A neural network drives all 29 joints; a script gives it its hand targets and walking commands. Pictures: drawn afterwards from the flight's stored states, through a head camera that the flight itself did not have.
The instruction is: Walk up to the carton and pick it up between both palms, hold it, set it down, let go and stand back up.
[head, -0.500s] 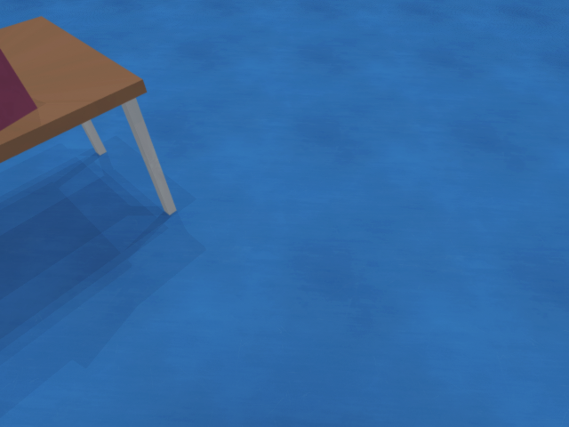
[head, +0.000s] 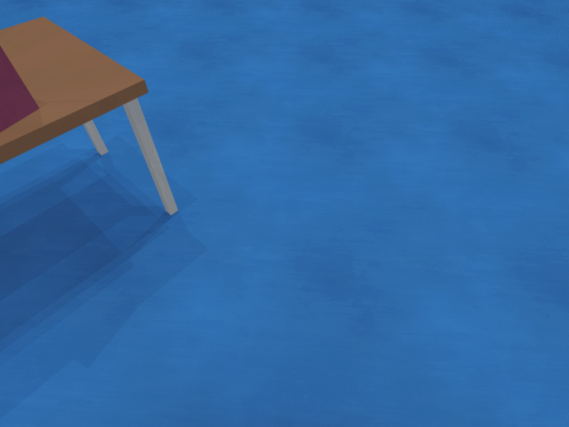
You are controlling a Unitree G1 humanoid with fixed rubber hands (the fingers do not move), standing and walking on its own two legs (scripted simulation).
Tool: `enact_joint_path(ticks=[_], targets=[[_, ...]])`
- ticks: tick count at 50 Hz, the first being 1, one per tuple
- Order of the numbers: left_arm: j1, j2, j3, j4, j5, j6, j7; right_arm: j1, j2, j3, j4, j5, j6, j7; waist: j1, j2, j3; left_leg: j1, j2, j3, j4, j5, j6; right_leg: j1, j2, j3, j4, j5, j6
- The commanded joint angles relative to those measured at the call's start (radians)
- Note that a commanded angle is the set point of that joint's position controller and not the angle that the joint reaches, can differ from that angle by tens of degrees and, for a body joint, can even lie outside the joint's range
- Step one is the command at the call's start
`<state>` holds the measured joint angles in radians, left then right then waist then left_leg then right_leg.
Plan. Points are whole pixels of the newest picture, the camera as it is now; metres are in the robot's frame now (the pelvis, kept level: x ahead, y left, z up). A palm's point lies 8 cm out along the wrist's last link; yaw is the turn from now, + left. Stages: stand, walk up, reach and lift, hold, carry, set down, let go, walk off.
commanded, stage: stand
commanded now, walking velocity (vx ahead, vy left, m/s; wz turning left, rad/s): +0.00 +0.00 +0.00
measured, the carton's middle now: out of the picture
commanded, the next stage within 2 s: walk up in 1.42 s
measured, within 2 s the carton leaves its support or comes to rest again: neither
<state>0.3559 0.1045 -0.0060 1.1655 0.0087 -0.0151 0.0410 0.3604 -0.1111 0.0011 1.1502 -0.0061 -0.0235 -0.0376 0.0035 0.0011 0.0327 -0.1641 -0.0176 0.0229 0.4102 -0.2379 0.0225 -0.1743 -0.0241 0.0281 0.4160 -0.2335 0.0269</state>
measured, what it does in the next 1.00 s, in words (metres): stands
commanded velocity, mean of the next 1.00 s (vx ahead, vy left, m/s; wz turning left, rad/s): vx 0.00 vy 0.00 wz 0.00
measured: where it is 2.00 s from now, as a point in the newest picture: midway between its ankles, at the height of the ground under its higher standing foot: outside the picture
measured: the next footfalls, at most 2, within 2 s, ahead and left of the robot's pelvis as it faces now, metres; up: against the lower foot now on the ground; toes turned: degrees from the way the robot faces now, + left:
left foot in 1.94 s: +0.10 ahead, +0.27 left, +0.00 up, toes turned +25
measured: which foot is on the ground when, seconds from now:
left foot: down 0.00-1.00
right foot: down 0.00-1.00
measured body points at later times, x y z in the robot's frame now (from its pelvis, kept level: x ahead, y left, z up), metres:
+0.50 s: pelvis +0.00 +0.00 +0.00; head +0.01 +0.00 +0.45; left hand -0.04 +0.21 -0.16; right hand -0.05 -0.20 -0.16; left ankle -0.01 +0.10 -0.74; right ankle -0.01 -0.14 -0.74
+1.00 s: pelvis +0.00 +0.00 +0.00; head +0.02 +0.01 +0.45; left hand -0.05 +0.20 -0.16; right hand -0.04 -0.20 -0.16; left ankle -0.01 +0.10 -0.74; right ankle -0.01 -0.14 -0.74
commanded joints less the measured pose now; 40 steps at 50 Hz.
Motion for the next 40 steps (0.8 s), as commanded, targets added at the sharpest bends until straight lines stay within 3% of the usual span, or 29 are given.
enact_joint_path(ticks=[1, 6, 7, 8, 12, 14, 15, 18, 20, 22, 24, 25, 26, 31, 35, 37, 40], targets=[[0.081, 0.057, 0.007, -0.003, -0.001, -0.002, 0.0, 0.099, -0.043, -0.003, 0.005, 0.002, -0.002, 0.001, -0.001, -0.015, 0.066, -0.039, 0.098, -0.085, -0.075, 0.111, 0.015, -0.024, -0.055, 0.044, -0.057, 0.125, -0.041], [0.092, 0.057, 0.01, 0.0, -0.005, -0.004, 0.001, 0.093, -0.038, -0.001, 0.007, -0.002, 0.002, -0.004, 0.0, -0.011, 0.056, -0.039, 0.094, -0.075, -0.067, 0.081, 0.01, -0.016, -0.056, 0.047, -0.061, 0.117, -0.038], [0.087, 0.058, 0.008, 0.002, -0.002, -0.001, 0.0, 0.089, -0.053, -0.004, -0.001, 0.002, 0.0, -0.001, -0.008, -0.001, 0.062, -0.039, 0.095, -0.074, -0.071, 0.08, 0.007, -0.027, -0.057, 0.042, -0.064, 0.119, -0.036], [0.113, 0.066, 0.011, 0.004, -0.001, -0.001, 0.0, 0.086, -0.057, -0.004, 0.001, 0.004, -0.001, -0.002, 0.005, 0.021, 0.049, -0.04, 0.093, -0.076, -0.069, 0.088, 0.01, -0.013, -0.058, 0.044, -0.061, 0.127, -0.037], [0.08, 0.065, 0.008, -0.007, 0.0, -0.005, 0.003, 0.107, -0.048, -0.006, 0.005, 0.002, -0.001, -0.002, -0.016, -0.009, 0.056, -0.035, 0.1, -0.078, -0.065, 0.112, 0.011, -0.029, -0.056, 0.04, -0.062, 0.124, -0.037], [0.081, 0.081, 0.015, -0.004, -0.001, -0.003, 0.003, 0.086, -0.07, -0.01, 0.001, -0.002, -0.001, -0.003, -0.004, -0.032, 0.07, -0.032, 0.096, -0.077, -0.074, 0.11, 0.011, -0.043, -0.052, 0.037, -0.063, 0.118, -0.036], [0.077, 0.06, 0.009, -0.008, 0.001, -0.003, 0.003, 0.095, -0.078, -0.014, 0.004, 0.003, -0.001, -0.005, -0.018, 0.005, 0.062, -0.037, 0.098, -0.078, -0.072, 0.098, 0.01, -0.031, -0.055, 0.039, -0.063, 0.116, -0.032], [0.083, 0.071, 0.012, -0.013, 0.0, 0.001, -0.002, 0.107, -0.046, -0.004, 0.011, 0.001, 0.0, -0.004, -0.003, -0.006, 0.049, -0.038, 0.093, -0.08, -0.073, 0.085, 0.009, -0.02, -0.056, 0.041, -0.059, 0.094, -0.04], [0.083, 0.076, 0.015, -0.009, 0.004, -0.002, 0.001, 0.089, -0.067, -0.01, 0.008, -0.007, 0.005, -0.007, -0.002, 0.02, 0.059, -0.048, 0.099, -0.086, -0.085, 0.071, 0.012, -0.016, -0.057, 0.044, -0.068, 0.088, -0.04], [0.092, 0.045, 0.007, -0.009, -0.001, -0.002, -0.004, 0.098, -0.069, -0.007, 0.006, 0.001, 0.0, -0.004, 0.0, -0.01, 0.053, -0.038, 0.1, -0.076, -0.075, 0.087, 0.012, -0.015, -0.053, 0.041, -0.067, 0.118, -0.039], [0.1, 0.062, 0.011, -0.004, -0.001, 0.001, -0.002, 0.098, -0.047, -0.001, 0.008, 0.003, -0.003, 0.001, 0.005, 0.002, 0.055, -0.045, 0.098, -0.082, -0.075, 0.088, 0.014, -0.013, -0.057, 0.044, -0.06, 0.122, -0.038], [0.092, 0.071, 0.012, -0.003, 0.0, 0.0, 0.001, 0.104, -0.07, -0.01, 0.006, -0.002, -0.002, 0.002, -0.008, -0.019, 0.057, -0.029, 0.094, -0.079, -0.073, 0.088, 0.014, -0.023, -0.054, 0.044, -0.062, 0.123, -0.039], [0.076, 0.061, 0.013, -0.013, -0.001, -0.003, 0.001, 0.092, -0.05, -0.005, 0.002, -0.001, -0.004, 0.0, -0.003, 0.011, 0.042, -0.039, 0.097, -0.086, -0.076, 0.099, 0.015, -0.008, -0.06, 0.04, -0.056, 0.117, -0.042], [0.078, 0.035, 0.006, -0.003, -0.001, 0.001, -0.002, 0.104, -0.045, -0.001, 0.003, -0.003, -0.005, 0.0, -0.005, -0.02, 0.071, -0.04, 0.103, -0.089, -0.075, 0.091, 0.019, -0.025, -0.056, 0.045, -0.068, 0.122, -0.035], [0.1, 0.058, 0.011, 0.003, 0.001, 0.0, 0.002, 0.091, -0.065, -0.01, -0.001, 0.0, -0.004, 0.0, 0.001, 0.016, 0.044, -0.029, 0.101, -0.087, -0.083, 0.086, 0.013, -0.011, -0.058, 0.034, -0.062, 0.105, -0.034], [0.096, 0.033, 0.003, -0.003, -0.002, -0.004, -0.002, 0.123, -0.06, -0.011, 0.01, 0.003, -0.003, -0.004, -0.004, -0.023, 0.07, -0.049, 0.095, -0.08, -0.077, 0.096, 0.016, -0.02, -0.057, 0.041, -0.06, 0.112, -0.037], [0.083, 0.067, 0.013, -0.011, 0.0, -0.002, 0.0, 0.103, -0.051, -0.006, 0.008, 0.001, -0.004, -0.002, -0.005, 0.021, 0.07, -0.043, 0.098, -0.079, -0.077, 0.103, 0.016, -0.035, -0.061, 0.047, -0.062, 0.114, -0.041]])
